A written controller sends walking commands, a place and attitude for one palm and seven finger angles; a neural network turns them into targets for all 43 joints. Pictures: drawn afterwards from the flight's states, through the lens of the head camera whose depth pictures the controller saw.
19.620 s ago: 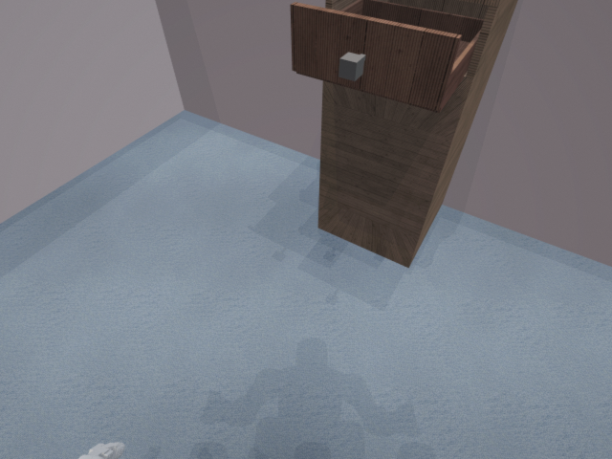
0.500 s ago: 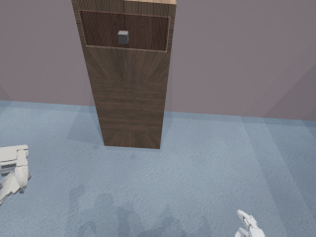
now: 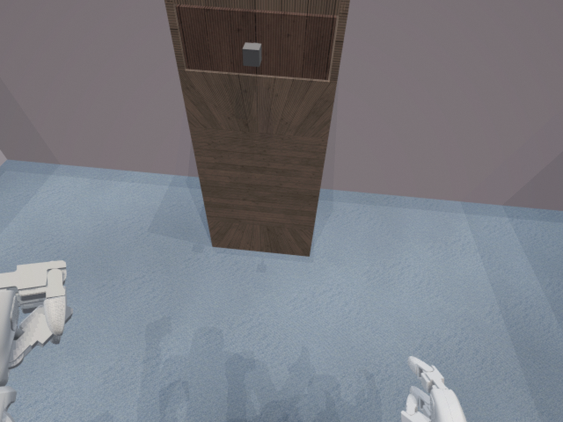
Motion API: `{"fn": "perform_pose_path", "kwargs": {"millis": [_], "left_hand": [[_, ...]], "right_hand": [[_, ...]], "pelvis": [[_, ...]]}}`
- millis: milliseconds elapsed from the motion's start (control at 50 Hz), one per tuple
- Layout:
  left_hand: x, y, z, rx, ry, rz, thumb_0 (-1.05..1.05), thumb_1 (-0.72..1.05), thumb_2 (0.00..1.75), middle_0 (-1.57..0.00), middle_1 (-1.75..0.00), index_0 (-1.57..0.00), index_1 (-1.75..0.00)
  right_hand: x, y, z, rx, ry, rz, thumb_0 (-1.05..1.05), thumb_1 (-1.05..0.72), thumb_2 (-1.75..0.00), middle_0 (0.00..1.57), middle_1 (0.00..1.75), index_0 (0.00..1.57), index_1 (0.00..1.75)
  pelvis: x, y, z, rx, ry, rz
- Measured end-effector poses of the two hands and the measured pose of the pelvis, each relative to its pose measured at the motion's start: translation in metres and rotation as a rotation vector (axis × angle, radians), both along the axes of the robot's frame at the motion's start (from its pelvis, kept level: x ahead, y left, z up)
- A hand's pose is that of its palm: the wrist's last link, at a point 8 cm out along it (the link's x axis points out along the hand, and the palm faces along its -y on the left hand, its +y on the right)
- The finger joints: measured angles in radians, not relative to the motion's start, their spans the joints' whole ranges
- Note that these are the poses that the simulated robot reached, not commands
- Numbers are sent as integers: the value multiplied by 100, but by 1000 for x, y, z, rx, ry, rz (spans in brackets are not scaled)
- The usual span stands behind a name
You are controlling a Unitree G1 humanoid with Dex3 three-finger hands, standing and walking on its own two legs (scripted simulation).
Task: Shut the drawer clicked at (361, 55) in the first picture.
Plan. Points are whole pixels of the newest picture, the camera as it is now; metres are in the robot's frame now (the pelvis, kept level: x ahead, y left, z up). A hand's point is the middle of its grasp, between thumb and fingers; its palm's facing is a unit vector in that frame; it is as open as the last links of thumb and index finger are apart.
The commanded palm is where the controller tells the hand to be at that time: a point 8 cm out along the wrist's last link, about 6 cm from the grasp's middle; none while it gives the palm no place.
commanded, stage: let the arm hang, fingers relaxed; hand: left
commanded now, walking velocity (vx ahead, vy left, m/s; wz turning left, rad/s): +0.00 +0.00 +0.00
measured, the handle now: (253, 51) +0.90 +0.13 +0.13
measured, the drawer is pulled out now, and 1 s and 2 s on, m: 0.00 0.00 0.00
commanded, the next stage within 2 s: look to check the result in 1.08 s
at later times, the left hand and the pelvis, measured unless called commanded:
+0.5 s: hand out of the picture -0.09 +0.21 -0.16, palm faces +0.05 -0.96 -0.26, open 4.6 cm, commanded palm none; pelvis -0.02 +0.00 +0.01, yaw +2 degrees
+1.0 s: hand out of the picture +0.02 +0.18 -0.16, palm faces +0.04 -0.98 -0.21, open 7.3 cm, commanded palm none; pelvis -0.01 +0.00 +0.01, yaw +1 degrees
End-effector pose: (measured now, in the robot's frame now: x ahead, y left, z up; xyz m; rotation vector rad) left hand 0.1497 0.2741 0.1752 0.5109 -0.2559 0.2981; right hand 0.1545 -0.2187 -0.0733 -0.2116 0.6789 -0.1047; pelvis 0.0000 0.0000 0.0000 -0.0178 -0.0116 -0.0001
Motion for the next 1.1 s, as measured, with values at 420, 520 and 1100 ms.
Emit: {"fn": "perform_pose_path", "kwargs": {"millis": [420, 520, 1100], "left_hand": [[-215, -18, -310, -518, 1638, 391, 1, 91, 90, -84, -102, -84, -104], [-244, -15, -303, -508, 1719, 444, 1, 91, 90, -65, -80, -64, -81], [-137, -46, -307, -504, 1505, 289, 0, 91, 90, -21, -30, -21, -30]], "right_hand": [[-164, -23, -58, -26, 731, -98, 1, -91, -90, 20, 30, 20, 30], [-190, -14, -64, 12, 801, -122, 1, -90, -90, 20, 30, 20, 30], [-149, -14, -68, 57, 681, -135, 0, -91, -90, 20, 30, 20, 30]], "pelvis": [[-16, 2, 5, 0, -20, 41], [-17, 3, 6, 2, -29, 39], [-7, -6, 8, 16, -36, 25]]}}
